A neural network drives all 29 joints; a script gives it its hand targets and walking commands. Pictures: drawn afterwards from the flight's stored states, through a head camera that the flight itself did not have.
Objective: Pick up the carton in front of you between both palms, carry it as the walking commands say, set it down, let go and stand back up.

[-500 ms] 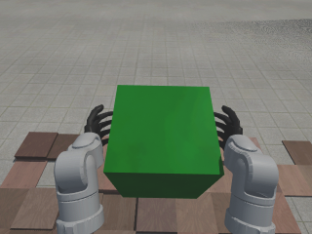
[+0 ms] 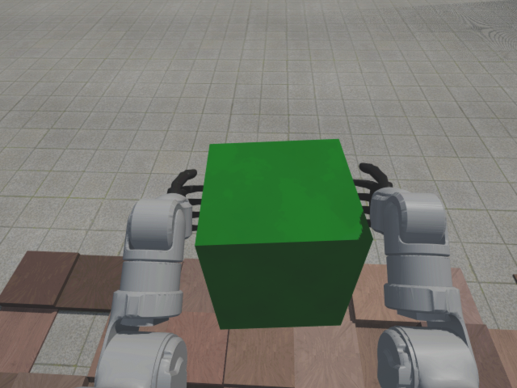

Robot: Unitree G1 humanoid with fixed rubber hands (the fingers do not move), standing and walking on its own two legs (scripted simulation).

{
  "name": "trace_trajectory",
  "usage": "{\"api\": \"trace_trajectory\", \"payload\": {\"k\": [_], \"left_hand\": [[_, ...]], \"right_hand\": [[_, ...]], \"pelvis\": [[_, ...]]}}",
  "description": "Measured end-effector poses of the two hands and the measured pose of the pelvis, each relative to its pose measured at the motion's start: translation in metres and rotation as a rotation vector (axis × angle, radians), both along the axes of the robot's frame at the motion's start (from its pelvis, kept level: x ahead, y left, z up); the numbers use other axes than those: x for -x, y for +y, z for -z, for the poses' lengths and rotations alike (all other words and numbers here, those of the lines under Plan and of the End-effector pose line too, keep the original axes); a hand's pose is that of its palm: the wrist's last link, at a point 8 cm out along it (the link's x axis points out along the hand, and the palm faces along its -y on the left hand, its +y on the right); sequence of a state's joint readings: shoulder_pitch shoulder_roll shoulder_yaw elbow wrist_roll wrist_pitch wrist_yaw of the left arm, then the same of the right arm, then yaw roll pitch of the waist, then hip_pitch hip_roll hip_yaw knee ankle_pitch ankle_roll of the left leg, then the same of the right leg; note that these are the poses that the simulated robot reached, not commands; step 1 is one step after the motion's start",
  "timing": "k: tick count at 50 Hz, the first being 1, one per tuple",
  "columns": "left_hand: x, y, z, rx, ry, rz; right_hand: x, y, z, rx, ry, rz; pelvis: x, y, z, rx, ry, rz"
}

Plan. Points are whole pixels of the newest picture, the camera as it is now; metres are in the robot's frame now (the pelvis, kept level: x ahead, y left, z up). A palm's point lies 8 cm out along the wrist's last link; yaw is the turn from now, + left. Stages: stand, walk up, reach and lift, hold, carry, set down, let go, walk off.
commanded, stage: carry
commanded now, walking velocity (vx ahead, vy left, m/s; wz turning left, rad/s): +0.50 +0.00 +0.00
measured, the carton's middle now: (277, 237) +0.34 +0.01 +0.03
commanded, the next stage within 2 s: none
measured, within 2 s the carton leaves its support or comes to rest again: neither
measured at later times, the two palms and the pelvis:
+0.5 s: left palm (252, 59) +0.75 +0.08 +0.14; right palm (388, 76) +0.69 -0.21 +0.13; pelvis +0.35 +0.00 +0.02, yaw -1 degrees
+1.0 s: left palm (264, 16) +1.05 +0.07 +0.13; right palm (366, 17) +1.06 -0.22 +0.12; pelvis +0.69 -0.10 -0.01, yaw -1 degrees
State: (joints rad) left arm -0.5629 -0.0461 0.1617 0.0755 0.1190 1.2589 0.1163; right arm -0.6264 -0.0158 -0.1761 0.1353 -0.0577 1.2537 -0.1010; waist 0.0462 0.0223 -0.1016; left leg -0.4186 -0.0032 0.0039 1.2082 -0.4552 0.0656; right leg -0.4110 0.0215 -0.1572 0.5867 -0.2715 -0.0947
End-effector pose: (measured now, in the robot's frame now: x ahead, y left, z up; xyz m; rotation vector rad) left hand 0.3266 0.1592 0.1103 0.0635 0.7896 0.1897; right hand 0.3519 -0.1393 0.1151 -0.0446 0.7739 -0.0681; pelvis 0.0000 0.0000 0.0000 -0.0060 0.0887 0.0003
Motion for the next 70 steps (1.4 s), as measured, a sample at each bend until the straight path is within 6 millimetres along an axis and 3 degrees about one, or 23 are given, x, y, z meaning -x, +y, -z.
{"api": "trace_trajectory", "payload": {"k": [4, 8, 13, 17, 21, 26, 30, 33, 36, 41, 47, 52, 56, 60, 65, 70], "left_hand": [[-0.045, 0.014, 0.015, 0.003, 0.046, -0.054], [-0.105, 0.021, 0.024, 0.026, 0.043, -0.094], [-0.207, 0.018, 0.024, 0.061, -0.043, -0.068], [-0.294, -0.004, 0.021, 0.084, -0.072, 0.032], [-0.361, -0.042, 0.005, 0.108, -0.069, 0.117], [-0.439, -0.082, -0.037, 0.123, -0.192, 0.169], [-0.497, -0.098, -0.067, 0.094, -0.293, 0.143], [-0.535, -0.099, -0.072, 0.052, -0.323, 0.086], [-0.561, -0.093, -0.060, 0.023, -0.222, 0.045], [-0.602, -0.079, -0.045, 0.023, -0.080, -0.030], [-0.677, -0.081, -0.037, 0.067, -0.088, -0.073], [-0.747, -0.089, 0.004, 0.067, -0.023, -0.041], [-0.809, -0.095, 0.041, 0.069, -0.023, 0.010], [-0.870, -0.112, 0.063, 0.079, -0.026, 0.082], [-0.921, -0.131, 0.074, 0.076, 0.023, 0.115], [-0.975, -0.140, 0.066, 0.090, -0.019, 0.109]], "right_hand": [[-0.062, 0.015, 0.017, -0.008, 0.047, -0.048], [-0.119, 0.022, 0.032, -0.021, 0.050, -0.046], [-0.202, 0.017, 0.034, -0.029, -0.034, 0.014], [-0.257, -0.006, 0.027, 0.004, -0.068, 0.100], [-0.292, -0.039, 0.013, -0.018, -0.070, 0.194], [-0.357, -0.077, -0.028, -0.070, -0.199, 0.280], [-0.429, -0.095, -0.054, -0.102, -0.294, 0.245], [-0.490, -0.099, -0.058, -0.082, -0.318, 0.152], [-0.539, -0.092, -0.048, -0.077, -0.214, 0.072], [-0.603, -0.078, -0.037, -0.056, -0.071, -0.011], [-0.676, -0.080, -0.025, -0.094, -0.072, 0.021], [-0.735, -0.088, 0.015, -0.067, -0.012, 0.050], [-0.785, -0.095, 0.046, -0.033, -0.016, 0.075], [-0.825, -0.111, 0.066, 0.008, -0.024, 0.123], [-0.860, -0.129, 0.080, -0.020, 0.025, 0.189], [-0.918, -0.138, 0.068, -0.026, -0.017, 0.198]], "pelvis": [[-0.046, -0.009, -0.004, -0.009, 0.011, -0.011], [-0.104, -0.012, -0.005, -0.019, 0.021, -0.010], [-0.189, -0.005, 0.006, -0.033, 0.024, 0.002], [-0.245, 0.001, 0.003, -0.052, 0.024, 0.019], [-0.296, 0.002, -0.014, -0.034, 0.038, 0.025], [-0.364, -0.008, -0.022, -0.021, 0.041, 0.024], [-0.431, -0.031, -0.008, -0.042, 0.011, 0.016], [-0.485, -0.055, 0.019, -0.074, -0.012, -0.009], [-0.520, -0.068, 0.017, -0.048, -0.009, -0.005], [-0.572, -0.088, 0.004, -0.083, 0.000, 0.001], [-0.645, -0.097, 0.005, -0.057, 0.017, 0.006], [-0.720, -0.096, 0.018, -0.037, 0.022, 0.023], [-0.787, -0.091, 0.042, -0.006, -0.009, 0.035], [-0.830, -0.088, 0.050, -0.020, -0.003, 0.024], [-0.885, -0.084, 0.037, -0.002, 0.003, 0.033], [-0.945, -0.094, 0.029, 0.022, 0.003, 0.019]]}}
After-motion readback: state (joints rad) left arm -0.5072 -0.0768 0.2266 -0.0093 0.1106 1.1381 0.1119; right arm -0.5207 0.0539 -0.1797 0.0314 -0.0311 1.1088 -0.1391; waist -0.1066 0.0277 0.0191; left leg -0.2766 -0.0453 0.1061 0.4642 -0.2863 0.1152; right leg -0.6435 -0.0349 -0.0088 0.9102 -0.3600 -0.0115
